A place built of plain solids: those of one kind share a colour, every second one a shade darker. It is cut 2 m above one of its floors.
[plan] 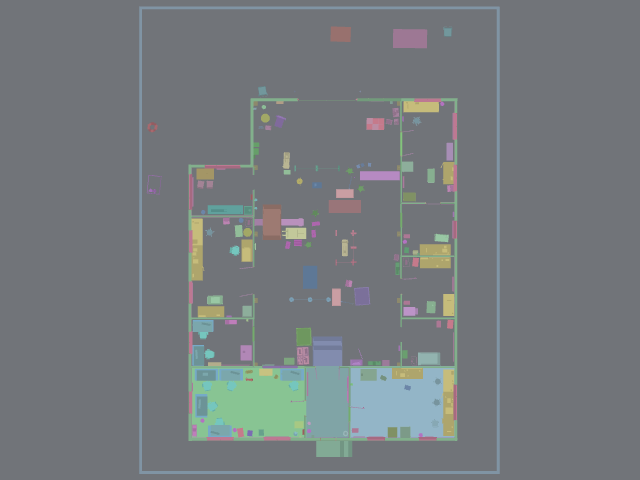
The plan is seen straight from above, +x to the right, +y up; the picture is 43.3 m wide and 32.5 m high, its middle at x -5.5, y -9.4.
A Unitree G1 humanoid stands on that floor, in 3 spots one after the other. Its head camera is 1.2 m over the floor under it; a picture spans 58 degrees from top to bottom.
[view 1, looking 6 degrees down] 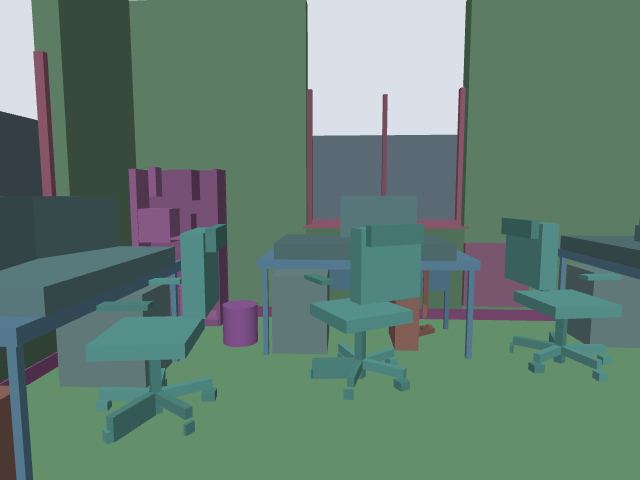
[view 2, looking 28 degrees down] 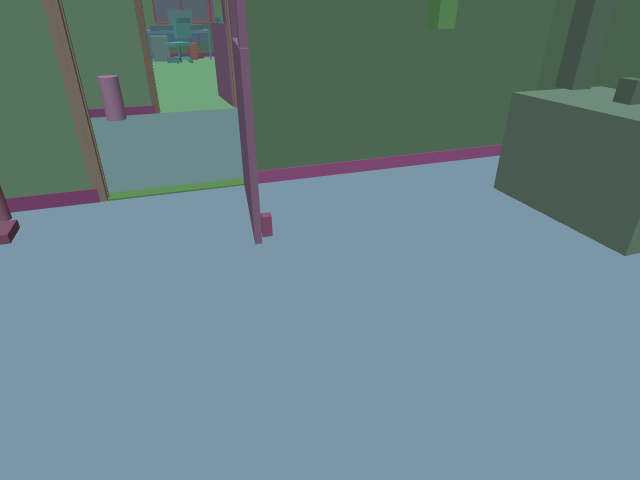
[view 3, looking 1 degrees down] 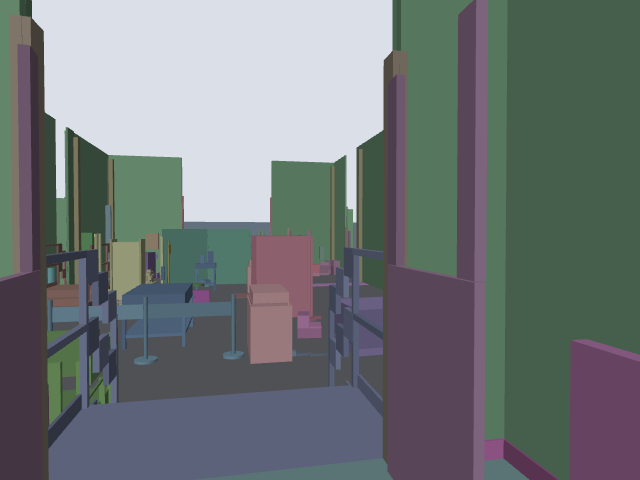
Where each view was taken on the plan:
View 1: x -10.05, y -20.80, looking -177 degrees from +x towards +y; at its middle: desk_load_lived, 3.34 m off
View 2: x -0.25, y -21.20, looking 161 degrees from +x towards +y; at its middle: raised_floor_lab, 2.56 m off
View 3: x -5.00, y -20.10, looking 78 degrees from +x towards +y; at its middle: wall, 20.55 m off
